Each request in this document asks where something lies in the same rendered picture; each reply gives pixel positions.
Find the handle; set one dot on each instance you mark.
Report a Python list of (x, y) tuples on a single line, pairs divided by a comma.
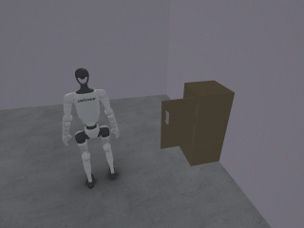
[(167, 117)]

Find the robot left forearm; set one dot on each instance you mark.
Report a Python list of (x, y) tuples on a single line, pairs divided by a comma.
[(66, 127)]

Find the robot right hand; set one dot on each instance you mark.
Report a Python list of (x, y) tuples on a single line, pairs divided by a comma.
[(116, 132)]

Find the left robot shin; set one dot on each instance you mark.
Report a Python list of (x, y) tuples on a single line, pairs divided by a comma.
[(87, 168)]

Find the robot right upper arm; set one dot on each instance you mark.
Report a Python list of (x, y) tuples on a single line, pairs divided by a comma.
[(102, 94)]

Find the robot left upper arm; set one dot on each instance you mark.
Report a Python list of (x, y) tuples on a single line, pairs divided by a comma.
[(68, 107)]

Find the robot left hand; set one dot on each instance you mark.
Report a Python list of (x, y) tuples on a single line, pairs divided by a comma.
[(65, 138)]

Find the robot right foot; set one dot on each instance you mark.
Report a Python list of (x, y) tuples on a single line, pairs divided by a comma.
[(113, 175)]

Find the cupboard door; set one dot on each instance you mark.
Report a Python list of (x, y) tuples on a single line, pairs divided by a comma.
[(179, 130)]

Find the robot right forearm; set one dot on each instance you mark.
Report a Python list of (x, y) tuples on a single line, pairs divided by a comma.
[(112, 119)]

